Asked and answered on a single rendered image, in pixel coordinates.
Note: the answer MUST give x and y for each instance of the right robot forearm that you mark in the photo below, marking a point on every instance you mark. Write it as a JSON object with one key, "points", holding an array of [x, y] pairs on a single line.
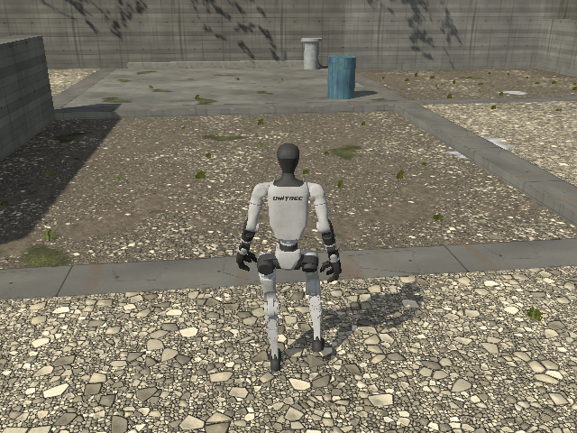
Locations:
{"points": [[330, 244]]}

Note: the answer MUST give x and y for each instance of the left robot shin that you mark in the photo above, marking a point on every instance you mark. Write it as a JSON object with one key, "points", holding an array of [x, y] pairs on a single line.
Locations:
{"points": [[272, 329]]}

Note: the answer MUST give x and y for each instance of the right robot shin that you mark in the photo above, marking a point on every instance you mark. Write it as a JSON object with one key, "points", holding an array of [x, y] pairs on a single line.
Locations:
{"points": [[315, 309]]}

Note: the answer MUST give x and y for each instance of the left robot hand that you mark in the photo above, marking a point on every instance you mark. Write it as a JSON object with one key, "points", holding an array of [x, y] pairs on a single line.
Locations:
{"points": [[240, 258]]}

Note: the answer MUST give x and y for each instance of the left robot forearm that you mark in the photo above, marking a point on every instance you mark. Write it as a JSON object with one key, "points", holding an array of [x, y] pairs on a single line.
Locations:
{"points": [[246, 240]]}

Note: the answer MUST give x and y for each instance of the left robot upper arm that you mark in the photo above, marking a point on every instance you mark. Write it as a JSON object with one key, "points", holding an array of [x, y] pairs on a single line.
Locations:
{"points": [[260, 191]]}

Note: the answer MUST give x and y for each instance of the right robot upper arm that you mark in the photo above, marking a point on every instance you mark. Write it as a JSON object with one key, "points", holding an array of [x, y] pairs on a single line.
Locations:
{"points": [[316, 191]]}

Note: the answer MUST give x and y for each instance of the right robot hand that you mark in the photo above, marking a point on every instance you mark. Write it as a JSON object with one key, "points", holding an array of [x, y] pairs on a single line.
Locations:
{"points": [[336, 269]]}

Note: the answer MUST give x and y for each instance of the robot shin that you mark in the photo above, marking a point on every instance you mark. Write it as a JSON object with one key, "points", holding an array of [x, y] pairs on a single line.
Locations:
{"points": [[272, 329], [315, 309]]}

